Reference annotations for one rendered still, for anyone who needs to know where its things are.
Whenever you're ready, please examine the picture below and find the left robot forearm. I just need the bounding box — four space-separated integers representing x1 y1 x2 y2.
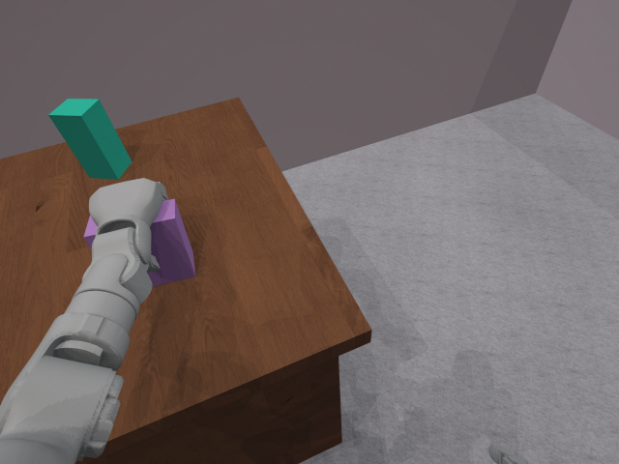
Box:
0 215 153 434

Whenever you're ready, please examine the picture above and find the sponge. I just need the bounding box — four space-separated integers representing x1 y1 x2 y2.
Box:
83 199 195 287

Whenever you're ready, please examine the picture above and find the robot left upper arm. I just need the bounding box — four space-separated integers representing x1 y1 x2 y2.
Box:
0 356 124 464

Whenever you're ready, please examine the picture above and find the robot right hand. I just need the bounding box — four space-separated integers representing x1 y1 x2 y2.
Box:
488 445 529 464

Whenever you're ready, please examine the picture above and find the table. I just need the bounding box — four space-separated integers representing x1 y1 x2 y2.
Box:
0 98 371 464

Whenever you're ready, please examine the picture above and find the robot left hand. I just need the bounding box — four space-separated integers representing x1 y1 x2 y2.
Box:
89 178 168 273

